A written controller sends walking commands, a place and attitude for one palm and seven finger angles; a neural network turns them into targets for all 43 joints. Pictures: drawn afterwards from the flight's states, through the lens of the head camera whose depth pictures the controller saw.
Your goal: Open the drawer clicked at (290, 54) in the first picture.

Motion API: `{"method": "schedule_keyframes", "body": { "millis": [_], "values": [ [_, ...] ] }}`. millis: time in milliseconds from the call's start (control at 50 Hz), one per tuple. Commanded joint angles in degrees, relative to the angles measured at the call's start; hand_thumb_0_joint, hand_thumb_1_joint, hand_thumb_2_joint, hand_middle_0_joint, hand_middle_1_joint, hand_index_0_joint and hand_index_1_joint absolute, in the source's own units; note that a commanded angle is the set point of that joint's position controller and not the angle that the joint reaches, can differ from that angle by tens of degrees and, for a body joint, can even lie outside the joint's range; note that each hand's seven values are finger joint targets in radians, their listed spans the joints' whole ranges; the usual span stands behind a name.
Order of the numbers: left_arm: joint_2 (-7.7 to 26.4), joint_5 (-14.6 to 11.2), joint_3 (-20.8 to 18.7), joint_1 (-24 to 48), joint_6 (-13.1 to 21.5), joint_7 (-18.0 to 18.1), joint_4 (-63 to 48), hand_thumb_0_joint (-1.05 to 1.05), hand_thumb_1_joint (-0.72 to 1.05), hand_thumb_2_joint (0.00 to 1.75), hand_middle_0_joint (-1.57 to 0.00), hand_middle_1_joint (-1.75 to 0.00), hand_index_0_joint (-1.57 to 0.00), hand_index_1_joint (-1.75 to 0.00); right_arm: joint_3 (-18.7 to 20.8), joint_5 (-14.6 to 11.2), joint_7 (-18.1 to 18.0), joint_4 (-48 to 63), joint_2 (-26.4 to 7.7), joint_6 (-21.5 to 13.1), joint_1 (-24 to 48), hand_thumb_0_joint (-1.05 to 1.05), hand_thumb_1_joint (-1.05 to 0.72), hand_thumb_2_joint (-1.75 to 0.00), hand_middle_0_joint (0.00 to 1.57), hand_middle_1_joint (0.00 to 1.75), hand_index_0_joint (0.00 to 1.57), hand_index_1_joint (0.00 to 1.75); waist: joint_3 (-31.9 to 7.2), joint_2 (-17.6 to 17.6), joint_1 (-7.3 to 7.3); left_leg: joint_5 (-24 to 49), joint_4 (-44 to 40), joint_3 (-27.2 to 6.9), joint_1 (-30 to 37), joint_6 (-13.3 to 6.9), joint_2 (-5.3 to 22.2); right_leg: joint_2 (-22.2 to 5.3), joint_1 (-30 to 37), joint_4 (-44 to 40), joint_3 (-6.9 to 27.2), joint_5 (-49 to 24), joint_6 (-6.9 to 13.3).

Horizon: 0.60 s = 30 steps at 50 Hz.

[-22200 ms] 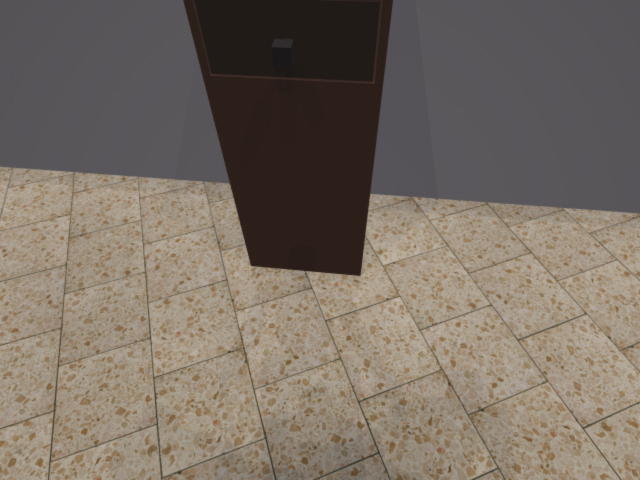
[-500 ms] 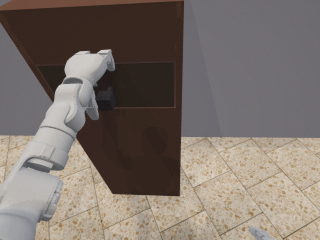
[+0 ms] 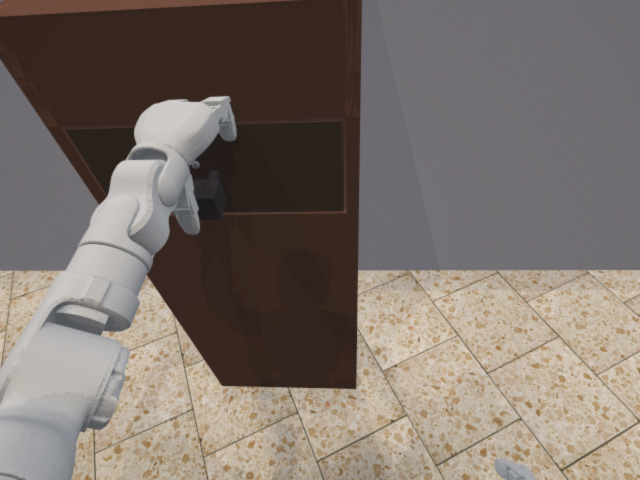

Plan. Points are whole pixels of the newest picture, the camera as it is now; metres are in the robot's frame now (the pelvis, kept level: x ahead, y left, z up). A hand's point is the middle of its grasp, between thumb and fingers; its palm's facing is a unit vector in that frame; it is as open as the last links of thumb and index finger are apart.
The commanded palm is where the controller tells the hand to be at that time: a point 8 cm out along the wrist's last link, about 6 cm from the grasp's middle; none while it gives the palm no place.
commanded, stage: re-aim the fingers above the handle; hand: left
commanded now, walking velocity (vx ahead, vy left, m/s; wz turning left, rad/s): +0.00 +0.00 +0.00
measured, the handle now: (209, 190) +0.48 +0.19 +0.11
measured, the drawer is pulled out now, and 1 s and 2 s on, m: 0.00 0.00 0.00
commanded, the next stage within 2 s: lower the fingers behind the handle in 0.68 s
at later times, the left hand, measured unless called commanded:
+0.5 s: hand (195, 164) +0.45 +0.18 +0.18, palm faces +0.02 -0.01 -1.00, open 13.5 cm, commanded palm +0.44 +0.21 +0.24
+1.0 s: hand (194, 165) +0.45 +0.18 +0.18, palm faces +0.05 +0.00 -1.00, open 13.6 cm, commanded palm +0.44 +0.21 +0.22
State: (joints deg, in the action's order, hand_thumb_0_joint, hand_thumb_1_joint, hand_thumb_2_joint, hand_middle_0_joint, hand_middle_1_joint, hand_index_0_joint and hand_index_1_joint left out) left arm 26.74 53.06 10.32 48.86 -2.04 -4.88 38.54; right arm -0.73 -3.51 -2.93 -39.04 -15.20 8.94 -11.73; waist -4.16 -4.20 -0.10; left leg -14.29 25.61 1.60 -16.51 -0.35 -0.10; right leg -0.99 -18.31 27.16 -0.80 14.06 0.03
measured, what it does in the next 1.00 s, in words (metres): stands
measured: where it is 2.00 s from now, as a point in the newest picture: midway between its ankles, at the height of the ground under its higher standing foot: outside the picture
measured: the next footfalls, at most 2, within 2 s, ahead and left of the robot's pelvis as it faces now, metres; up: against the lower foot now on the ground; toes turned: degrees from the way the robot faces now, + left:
none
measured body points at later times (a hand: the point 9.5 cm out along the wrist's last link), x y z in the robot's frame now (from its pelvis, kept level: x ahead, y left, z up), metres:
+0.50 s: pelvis -0.02 -0.01 +0.00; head +0.00 -0.04 +0.45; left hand +0.44 +0.17 +0.24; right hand +0.08 -0.28 -0.13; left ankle -0.02 +0.12 -0.74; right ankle -0.01 -0.12 -0.74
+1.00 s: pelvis -0.03 +0.00 +0.00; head -0.01 -0.03 +0.44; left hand +0.44 +0.18 +0.23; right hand +0.05 -0.27 -0.13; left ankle -0.02 +0.12 -0.74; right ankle -0.01 -0.12 -0.74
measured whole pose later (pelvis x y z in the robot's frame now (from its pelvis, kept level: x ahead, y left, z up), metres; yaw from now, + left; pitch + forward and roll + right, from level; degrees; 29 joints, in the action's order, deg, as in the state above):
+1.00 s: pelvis -0.03 +0.00 +0.00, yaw -1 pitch +7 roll +1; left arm 29.3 56.5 7.8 56.4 3.2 -0.5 52.2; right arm -0.8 -4.0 -5.3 -39.0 -16.1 6.0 -15.2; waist -4.2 -3.0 -2.9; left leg -12.9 28.2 2.7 -21.9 -0.3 0.6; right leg -0.3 -24.0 29.1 0.3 11.8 0.1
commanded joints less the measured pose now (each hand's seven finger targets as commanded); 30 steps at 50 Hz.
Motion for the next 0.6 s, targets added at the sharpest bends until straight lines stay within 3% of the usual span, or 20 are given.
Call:
{"method": "schedule_keyframes", "body": {
  "millis": [0,40,80,220,280,320,380,420,520,560,580],
  "values": [
    [19.7,1.1,-10.0,29.5,-1.9,2.8,-5.3,0.00,-0.50,0.30,-0.30,-1.20,-0.30,-1.20,2.4,0.2,-0.8,6.8,-7.0,-2.4,3.2,0.00,-0.90,-0.90,0.20,0.30,0.20,0.30,-16.7,6.1,0.18,12.9,-2.2,0.4,2.6,-1.3,-1.2,0.8,9.5,-2.7,0.3,-12.6,1.3],
    [18.2,1.4,-8.8,30.6,-1.6,3.0,-4.8,0.00,-0.50,0.30,-0.30,-1.20,-0.30,-1.20,2.5,0.2,-1.0,6.5,-7.0,-2.5,2.6,0.00,-0.90,-0.90,0.20,0.30,0.20,0.30,-16.7,6.0,-0.42,12.8,-2.0,0.5,2.8,-1.3,-1.2,0.9,8.7,-2.7,0.4,-12.6,1.3],
    [19.8,1.4,-10.1,29.5,-1.2,3.1,-3.8,0.00,-0.50,0.30,-0.30,-1.20,-0.30,-1.20,2.6,0.3,-1.1,6.5,-7.3,-2.5,2.5,0.00,-0.90,-0.90,0.20,0.30,0.20,0.30,-17.1,6.9,-0.22,12.0,-2.1,0.6,2.2,-1.4,-1.2,0.7,9.8,-3.1,0.5,-11.9,1.2],
    [19.8,1.9,-9.5,30.5,-0.1,3.5,-1.3,0.00,-0.50,0.30,-0.30,-1.20,-0.30,-1.20,2.7,0.1,-1.5,6.5,-7.3,-3.1,1.8,0.00,-0.90,-0.90,0.20,0.30,0.20,0.30,-15.2,6.1,-0.69,8.0,-2.4,0.8,0.4,-1.5,-1.1,0.6,8.4,-3.6,1.2,-8.7,0.9],
    [22.4,2.3,-11.1,31.1,0.1,3.5,0.9,0.00,-0.50,0.30,-0.30,-1.20,-0.30,-1.20,2.8,0.0,-1.9,6.1,-7.9,-3.3,1.2,0.00,-0.90,-0.90,0.20,0.30,0.20,0.30,-14.9,8.0,-0.98,6.5,-2.5,1.1,-1.0,-1.6,-1.1,0.3,8.9,-4.2,1.7,-7.0,0.6],
    [21.8,2.6,-10.0,31.9,0.0,3.7,2.3,0.00,-0.50,0.30,-0.30,-1.20,-0.30,-1.20,2.6,-0.1,-2.2,6.0,-7.7,-3.6,1.1,0.00,-0.90,-0.90,0.20,0.30,0.20,0.30,-13.6,7.5,-1.43,4.9,-2.6,1.2,-1.8,-1.6,-1.1,0.2,7.7,-4.3,1.8,-5.6,0.5],
    [23.9,2.6,-11.6,31.8,0.5,3.9,2.4,0.00,-0.50,0.30,-0.30,-1.20,-0.30,-1.20,2.7,0.1,-2.2,6.1,-8.0,-3.7,0.5,0.00,-0.90,-0.90,0.20,0.30,0.20,0.30,-15.8,6.7,-0.74,6.3,-2.2,1.3,-2.0,-1.5,-1.2,0.1,9.6,-3.9,2.1,-7.1,0.6],
    [22.6,2.8,-10.3,32.1,0.5,4.0,2.9,0.00,-0.50,0.30,-0.30,-1.20,-0.30,-1.20,2.6,0.0,-2.3,6.1,-7.8,-3.8,0.4,0.00,-0.90,-0.90,0.20,0.30,0.20,0.30,-14.7,5.8,-1.19,5.4,-2.3,1.4,-2.2,-1.4,-1.1,0.2,8.1,-3.9,1.9,-6.5,0.5],
    [23.1,2.7,-10.1,33.2,0.6,4.3,5.6,0.00,-0.50,0.30,-0.30,-1.20,-0.30,-1.20,2.5,-0.2,-2.7,5.9,-8.1,-4.4,0.0,0.00,-0.90,-0.90,0.20,0.30,0.20,0.30,-12.8,8.1,-1.91,1.7,-2.4,1.5,-3.9,-1.6,-1.0,0.0,6.5,-4.8,2.5,-1.9,0.1],
    [24.8,3.1,-11.2,33.6,0.9,4.4,4.9,0.00,-0.50,0.30,-0.30,-1.20,-0.30,-1.20,2.5,0.0,-2.8,6.0,-8.2,-4.5,-0.5,0.00,-0.90,-0.90,0.20,0.30,0.20,0.30,-15.0,7.2,-1.43,3.2,-2.2,1.5,-3.5,-1.5,-1.0,0.0,7.6,-4.2,2.5,-3.8,0.2],
    [25.4,2.8,-12.1,32.5,1.0,4.4,5.4,0.00,-0.50,0.30,-0.30,-1.20,-0.30,-1.20,2.6,-0.1,-2.8,6.1,-8.1,-4.4,-0.3,0.00,-0.90,-0.90,0.20,0.30,0.20,0.30,-15.7,8.7,-1.18,3.4,-1.8,1.4,-3.8,-1.6,-1.1,-0.1,8.8,-4.2,2.7,-3.9,0.2]
  ]
}}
